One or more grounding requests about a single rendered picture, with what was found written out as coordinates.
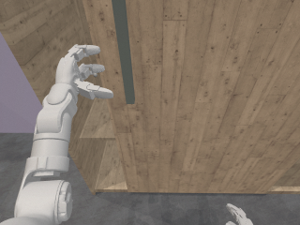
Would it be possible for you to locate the left robot hand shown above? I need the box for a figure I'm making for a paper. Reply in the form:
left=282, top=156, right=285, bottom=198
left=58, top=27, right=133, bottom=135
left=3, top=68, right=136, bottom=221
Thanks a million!
left=55, top=44, right=113, bottom=100

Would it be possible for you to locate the handle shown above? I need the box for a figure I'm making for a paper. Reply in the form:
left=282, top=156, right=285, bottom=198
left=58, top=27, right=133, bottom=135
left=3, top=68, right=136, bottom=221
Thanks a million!
left=112, top=0, right=135, bottom=104

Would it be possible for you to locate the wardrobe door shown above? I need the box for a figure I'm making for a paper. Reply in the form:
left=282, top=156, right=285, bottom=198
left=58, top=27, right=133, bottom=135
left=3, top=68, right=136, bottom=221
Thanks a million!
left=82, top=0, right=300, bottom=194
left=273, top=158, right=300, bottom=187

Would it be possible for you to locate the left robot forearm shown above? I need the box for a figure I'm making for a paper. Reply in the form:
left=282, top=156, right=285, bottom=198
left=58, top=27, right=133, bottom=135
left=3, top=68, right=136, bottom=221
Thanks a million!
left=14, top=82, right=78, bottom=217

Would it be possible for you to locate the right robot hand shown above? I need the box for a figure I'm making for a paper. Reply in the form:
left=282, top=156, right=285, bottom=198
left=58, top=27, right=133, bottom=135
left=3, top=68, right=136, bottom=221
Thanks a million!
left=226, top=203, right=253, bottom=225

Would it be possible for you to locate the left robot upper arm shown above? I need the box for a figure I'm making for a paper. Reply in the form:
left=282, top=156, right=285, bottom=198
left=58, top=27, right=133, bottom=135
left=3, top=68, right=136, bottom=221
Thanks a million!
left=0, top=180, right=73, bottom=225

